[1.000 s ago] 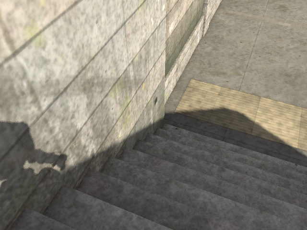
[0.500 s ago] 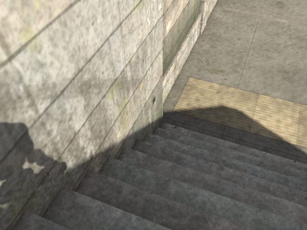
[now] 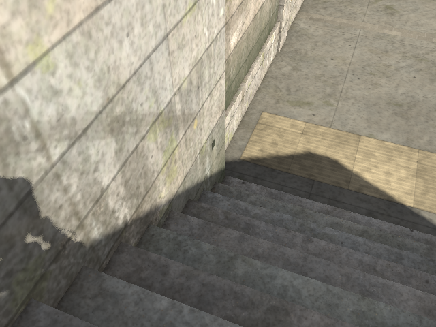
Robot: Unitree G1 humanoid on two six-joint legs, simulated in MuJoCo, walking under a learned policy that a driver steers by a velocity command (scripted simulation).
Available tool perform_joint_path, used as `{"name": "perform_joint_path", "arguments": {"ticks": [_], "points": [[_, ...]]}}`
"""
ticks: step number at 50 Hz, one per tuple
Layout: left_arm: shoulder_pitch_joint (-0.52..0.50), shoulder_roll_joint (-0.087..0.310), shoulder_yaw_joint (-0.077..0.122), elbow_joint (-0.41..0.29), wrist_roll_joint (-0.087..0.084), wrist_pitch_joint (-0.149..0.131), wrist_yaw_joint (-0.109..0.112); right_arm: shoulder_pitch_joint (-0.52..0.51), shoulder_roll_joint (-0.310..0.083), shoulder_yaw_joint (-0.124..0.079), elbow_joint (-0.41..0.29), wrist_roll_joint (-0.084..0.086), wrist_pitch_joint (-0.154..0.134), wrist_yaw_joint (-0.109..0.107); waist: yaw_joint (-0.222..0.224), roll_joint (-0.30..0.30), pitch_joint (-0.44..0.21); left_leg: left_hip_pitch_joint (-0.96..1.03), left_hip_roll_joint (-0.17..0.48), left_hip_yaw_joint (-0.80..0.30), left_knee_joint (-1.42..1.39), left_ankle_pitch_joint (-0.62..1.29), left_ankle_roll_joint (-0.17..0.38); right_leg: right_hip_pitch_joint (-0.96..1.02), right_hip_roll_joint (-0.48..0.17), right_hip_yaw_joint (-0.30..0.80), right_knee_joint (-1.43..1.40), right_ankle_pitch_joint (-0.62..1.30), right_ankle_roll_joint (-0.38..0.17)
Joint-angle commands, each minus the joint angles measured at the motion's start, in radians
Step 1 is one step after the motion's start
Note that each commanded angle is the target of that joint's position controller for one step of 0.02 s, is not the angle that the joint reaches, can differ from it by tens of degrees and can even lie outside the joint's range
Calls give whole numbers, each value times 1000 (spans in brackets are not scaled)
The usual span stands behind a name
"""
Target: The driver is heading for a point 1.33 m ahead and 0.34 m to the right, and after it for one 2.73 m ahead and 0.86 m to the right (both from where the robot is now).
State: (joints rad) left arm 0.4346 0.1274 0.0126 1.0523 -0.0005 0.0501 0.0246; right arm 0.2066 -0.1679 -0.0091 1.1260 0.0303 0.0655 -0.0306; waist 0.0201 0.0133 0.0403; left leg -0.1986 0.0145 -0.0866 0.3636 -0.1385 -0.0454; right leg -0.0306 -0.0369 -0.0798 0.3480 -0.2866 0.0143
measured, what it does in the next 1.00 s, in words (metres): walks ahead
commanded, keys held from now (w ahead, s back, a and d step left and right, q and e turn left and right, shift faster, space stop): no key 0.40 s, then w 0.60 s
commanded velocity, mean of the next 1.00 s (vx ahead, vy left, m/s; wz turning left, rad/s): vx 0.19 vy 0.00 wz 0.00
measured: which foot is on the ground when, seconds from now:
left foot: down 0.00-1.00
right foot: down 0.00-0.70, up 0.72-1.00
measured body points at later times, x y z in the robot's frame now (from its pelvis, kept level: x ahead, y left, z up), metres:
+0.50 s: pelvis +0.01 +0.00 +0.00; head +0.01 -0.01 +0.45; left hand -0.08 +0.21 -0.15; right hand +0.02 -0.23 -0.17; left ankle +0.04 +0.15 -0.74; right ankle -0.06 -0.12 -0.74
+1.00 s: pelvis +0.16 +0.03 -0.08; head +0.17 +0.05 +0.37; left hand +0.24 +0.27 -0.22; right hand +0.05 -0.17 -0.22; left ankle +0.05 +0.13 -0.74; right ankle +0.26 -0.10 -0.78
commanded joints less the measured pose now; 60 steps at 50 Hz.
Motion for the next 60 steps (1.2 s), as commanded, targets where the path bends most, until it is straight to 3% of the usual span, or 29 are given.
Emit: {"name": "perform_joint_path", "arguments": {"ticks": [1,8,21,25,29,31,32,34,35,36,37,38,39,40,41,43,44,47,49,50,52,53,54,55,56,57,58,59,60], "points": [[116,75,13,-3,5,0,1,28,-86,-14,-23,1,1,-6,3,-22,64,3,30,-24,-54,61,62,-96,-39,53,-94,42,-20],[141,76,12,9,-5,-8,5,52,-80,-12,-15,2,-11,-5,1,-14,39,7,40,-29,-40,157,63,-67,-52,60,-69,158,-16],[161,68,8,26,-5,-9,6,72,-75,-9,-9,2,-7,-8,0,-28,45,0,28,-15,-44,71,59,-79,-48,67,-89,76,-20],[146,132,34,4,-13,-12,21,20,-74,-12,-43,2,-22,-15,14,-97,128,-115,-33,50,46,-156,65,-132,-100,174,-192,-337,-86],[194,198,74,-21,-30,-18,42,-62,-83,-29,-91,9,-75,2,50,-151,180,-337,-9,113,256,-287,101,-56,-257,313,-187,-340,-204],[164,175,74,-36,-35,-16,50,-36,-58,-29,-91,14,-97,21,22,-172,159,-278,4,140,238,-293,114,-103,-253,273,-103,-243,-200],[138,183,82,-38,-31,-23,50,68,-66,-38,-41,6,-105,37,-12,-198,103,-157,23,127,392,-191,104,-199,-275,265,-42,-188,-217],[-10,146,70,-84,-38,-37,47,330,-85,-65,45,13,-110,51,-162,-108,56,95,0,131,320,-208,129,-431,-167,153,237,-174,-165],[-100,115,57,-119,-38,-54,48,476,-149,-89,84,-5,-112,47,-236,86,21,196,40,22,167,-166,177,-549,-33,38,623,-98,-95],[-38,53,43,-156,-49,-74,50,513,-271,-112,80,-17,-127,57,-180,346,-31,203,282,-534,-83,-248,374,-737,131,93,924,-387,-72],[-42,99,54,-168,-83,-100,56,443,-228,-94,59,-8,-153,62,-137,166,45,167,367,-653,-109,-353,435,-870,85,273,1000,-314,-109],[-51,123,60,-168,-96,-108,58,386,-176,-79,48,-5,-167,63,-105,88,83,144,369,-576,-33,-276,409,-944,57,301,1049,-234,-132],[-16,118,63,-156,-75,-103,59,339,-129,-61,35,0,-167,69,-59,5,68,101,344,-472,45,-158,359,-945,20,279,1069,-173,-144],[39,128,75,-125,-57,-88,58,294,-71,-40,14,-16,-159,74,-16,-57,36,2,292,-332,113,-101,304,-866,-15,281,996,-65,-146],[104,120,74,-91,-30,-77,37,220,-37,-17,-19,-54,-157,68,22,13,-3,-120,245,-228,170,11,275,-746,-24,249,995,58,-145],[118,116,73,-91,-20,-74,2,199,-33,11,-36,-69,-158,56,73,35,-22,-313,130,-77,212,-28,238,-594,7,156,910,308,-141],[52,113,71,-108,-23,-78,-9,199,-20,21,-30,-55,-169,36,59,83,-19,-314,115,-66,254,-133,213,-614,-11,180,824,412,-141],[-157,89,47,-200,25,-97,-46,276,-35,35,-14,-9,-173,-34,-12,79,20,-479,23,80,361,-290,195,-396,51,44,354,806,-70],[-259,57,27,-249,-9,-97,-64,337,-92,17,0,1,-153,-50,-77,68,28,-461,37,49,434,-311,217,-326,71,13,227,736,-15],[-223,69,31,-241,-16,-89,-65,343,-115,9,-5,-9,-148,-50,-67,62,9,-484,60,10,501,-282,229,-268,86,3,288,723,-13],[-92,79,37,-202,-20,-72,-54,327,-95,2,-5,0,-122,-47,-32,51,27,-439,82,-34,668,-117,234,-239,82,-18,256,572,-26],[40,88,51,-152,-15,-69,-48,302,-69,6,-5,4,-113,-43,25,37,10,-398,65,-44,796,-12,226,-150,72,-32,185,537,-40],[259,104,70,-76,-10,-70,-48,254,-60,5,0,12,-110,-26,134,3,-40,-345,29,-5,1074,202,203,2,25,-13,5,605,-94],[395,97,71,-33,-12,-68,-45,242,-48,-10,10,31,-114,-12,216,-91,-63,-482,-83,25,1608,5,154,182,-123,149,-211,666,-221],[411,92,37,-6,2,-88,-68,269,77,16,-34,3,-144,10,144,-308,-72,-899,-163,-27,1962,-727,182,402,-221,253,271,1194,-245],[348,132,37,-32,22,-86,-73,360,22,2,-77,39,-175,25,35,-374,-172,-989,-126,-130,1998,-689,210,411,-308,357,354,1261,-315],[338,116,34,-16,12,-83,-88,346,-50,-13,-90,50,-175,31,10,-202,-172,-1054,-72,-124,1850,-547,213,319,-315,390,269,854,-363],[271,209,58,0,0,-85,-87,282,-49,-7,-139,61,-162,20,-28,-127,-130,-1118,-22,-95,1723,-501,184,214,-416,549,141,345,-430],[167,189,50,-8,-1,-88,-77,127,-25,6,-183,65,-132,-2,-47,-22,26,-1184,31,-66,1642,-454,134,36,-450,705,3,20,-441]]}}
Keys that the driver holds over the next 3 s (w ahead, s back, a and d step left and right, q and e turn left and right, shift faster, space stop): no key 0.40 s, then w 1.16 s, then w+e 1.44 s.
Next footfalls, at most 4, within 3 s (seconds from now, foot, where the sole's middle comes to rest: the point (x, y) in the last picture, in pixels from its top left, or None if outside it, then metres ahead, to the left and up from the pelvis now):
1.10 right None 0.27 -0.04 -0.97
1.62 left None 0.63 0.22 -1.16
2.18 right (245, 313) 0.79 -0.05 -1.35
2.62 left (223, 266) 1.12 0.05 -1.54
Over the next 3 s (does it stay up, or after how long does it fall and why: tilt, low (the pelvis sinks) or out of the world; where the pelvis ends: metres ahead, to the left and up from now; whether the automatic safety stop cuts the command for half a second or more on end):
stays up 1.10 -0.07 -0.81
